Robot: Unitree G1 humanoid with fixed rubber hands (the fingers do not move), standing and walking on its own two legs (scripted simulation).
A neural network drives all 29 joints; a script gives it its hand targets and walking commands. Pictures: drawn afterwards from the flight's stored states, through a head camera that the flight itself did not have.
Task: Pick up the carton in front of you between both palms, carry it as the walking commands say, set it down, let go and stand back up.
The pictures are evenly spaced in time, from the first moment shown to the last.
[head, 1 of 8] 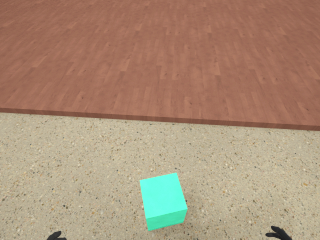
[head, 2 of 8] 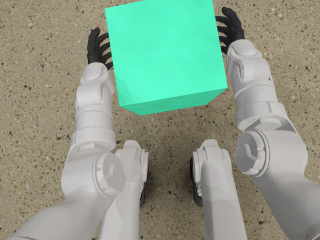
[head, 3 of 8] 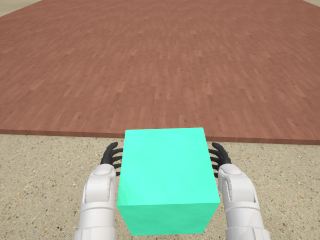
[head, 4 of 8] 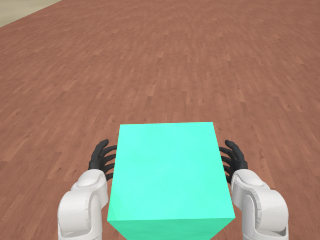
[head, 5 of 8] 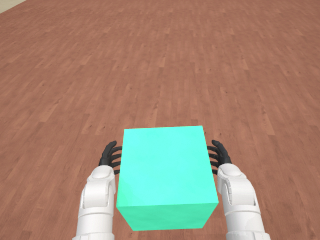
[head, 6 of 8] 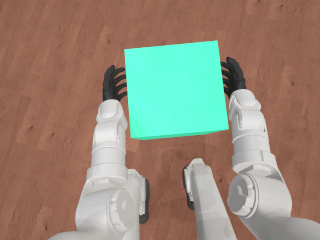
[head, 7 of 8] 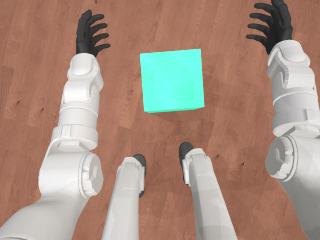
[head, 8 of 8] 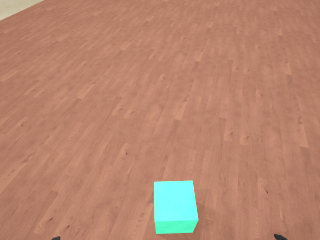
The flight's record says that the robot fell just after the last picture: no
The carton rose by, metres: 0.81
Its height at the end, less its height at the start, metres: +0.06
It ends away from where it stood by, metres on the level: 2.61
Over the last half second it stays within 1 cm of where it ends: yes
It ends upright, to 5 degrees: yes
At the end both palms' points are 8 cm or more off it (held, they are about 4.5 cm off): yes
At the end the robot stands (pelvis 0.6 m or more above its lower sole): yes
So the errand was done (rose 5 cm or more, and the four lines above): yes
